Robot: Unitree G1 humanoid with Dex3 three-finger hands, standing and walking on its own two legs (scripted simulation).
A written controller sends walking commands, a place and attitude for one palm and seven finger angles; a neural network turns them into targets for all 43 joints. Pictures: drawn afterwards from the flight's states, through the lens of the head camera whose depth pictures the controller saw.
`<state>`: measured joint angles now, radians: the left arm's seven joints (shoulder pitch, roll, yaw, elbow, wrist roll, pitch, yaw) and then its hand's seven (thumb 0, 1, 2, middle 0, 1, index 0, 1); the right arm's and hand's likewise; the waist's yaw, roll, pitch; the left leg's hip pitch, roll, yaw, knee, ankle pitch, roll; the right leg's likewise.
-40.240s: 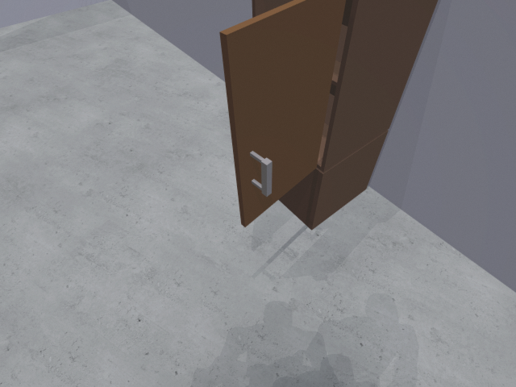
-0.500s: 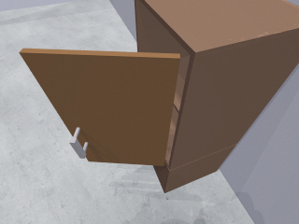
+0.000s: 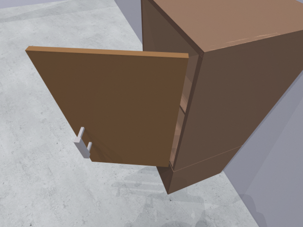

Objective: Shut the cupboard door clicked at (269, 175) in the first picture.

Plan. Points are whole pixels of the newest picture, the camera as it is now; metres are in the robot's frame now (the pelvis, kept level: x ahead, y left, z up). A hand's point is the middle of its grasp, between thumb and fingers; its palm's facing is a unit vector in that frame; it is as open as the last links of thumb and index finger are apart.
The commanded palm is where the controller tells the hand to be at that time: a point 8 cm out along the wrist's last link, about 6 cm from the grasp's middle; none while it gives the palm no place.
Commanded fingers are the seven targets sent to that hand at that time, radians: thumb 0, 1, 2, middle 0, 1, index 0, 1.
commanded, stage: shuffle to correct the standing spot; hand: left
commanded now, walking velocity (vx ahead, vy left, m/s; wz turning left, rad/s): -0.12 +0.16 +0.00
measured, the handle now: (84, 143) +0.39 +0.28 -0.12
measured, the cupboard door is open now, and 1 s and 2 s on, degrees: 65 65 65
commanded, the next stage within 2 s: come to a stop and stand still in 0.20 s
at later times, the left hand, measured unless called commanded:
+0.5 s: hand out of the picture -0.02 +0.28 -0.18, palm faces +0.08 -0.96 -0.25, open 7.3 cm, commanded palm none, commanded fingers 0.00 0.90 0.90 -0.20 -0.30 -0.20 -0.30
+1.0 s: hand out of the picture -0.07 +0.18 -0.18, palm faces +0.04 -0.99 -0.14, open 7.3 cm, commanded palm none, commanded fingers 0.00 0.90 0.90 -0.20 -0.30 -0.20 -0.30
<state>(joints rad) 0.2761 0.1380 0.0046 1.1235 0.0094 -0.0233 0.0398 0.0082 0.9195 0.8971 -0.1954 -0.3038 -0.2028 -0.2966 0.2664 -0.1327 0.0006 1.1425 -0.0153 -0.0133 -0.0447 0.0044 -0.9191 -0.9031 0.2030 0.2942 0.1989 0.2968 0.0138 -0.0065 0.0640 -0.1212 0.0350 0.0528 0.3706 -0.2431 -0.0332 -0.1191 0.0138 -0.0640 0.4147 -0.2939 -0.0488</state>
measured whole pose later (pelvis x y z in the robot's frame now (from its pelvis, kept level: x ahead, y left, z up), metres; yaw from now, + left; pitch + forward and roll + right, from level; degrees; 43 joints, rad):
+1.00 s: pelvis -0.05 +0.03 +0.00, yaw +0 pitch -1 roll +1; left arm 0.31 0.10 -0.01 1.13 0.00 -0.02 0.03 0.01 0.92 0.90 -0.19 -0.30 -0.20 -0.30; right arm 0.30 -0.10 0.01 1.18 -0.02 0.00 -0.04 0.00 -0.91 -0.90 0.20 0.29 0.20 0.30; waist -0.01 -0.02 0.06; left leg -0.20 0.03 0.06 0.40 -0.19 -0.02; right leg -0.07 0.05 -0.05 0.39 -0.31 -0.07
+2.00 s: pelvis -0.03 +0.04 +0.00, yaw +0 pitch -1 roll +1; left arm 0.32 0.12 0.00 1.12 0.01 -0.02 0.05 0.00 0.91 0.90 -0.19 -0.30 -0.20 -0.30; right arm 0.27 -0.12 0.01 1.16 -0.01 -0.01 -0.05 0.01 -0.93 -0.90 0.20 0.29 0.20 0.30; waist 0.01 -0.03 0.06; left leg -0.15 0.01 0.06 0.38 -0.21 -0.01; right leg -0.02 0.03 -0.05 0.36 -0.33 -0.06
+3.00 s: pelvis -0.05 +0.08 -0.01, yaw +0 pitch +1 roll +1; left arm 0.50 0.19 0.02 0.39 -0.10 0.01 0.08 0.02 0.91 0.90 -0.20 -0.31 -0.21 -0.30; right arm 0.34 -0.18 0.02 0.94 0.02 -0.20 -0.07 0.01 -0.91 -0.90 0.21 0.29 0.20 0.30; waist -0.01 -0.02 0.03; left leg -0.31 -0.03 0.08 0.53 -0.25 0.04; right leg -0.24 -0.03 -0.04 0.64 -0.36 -0.01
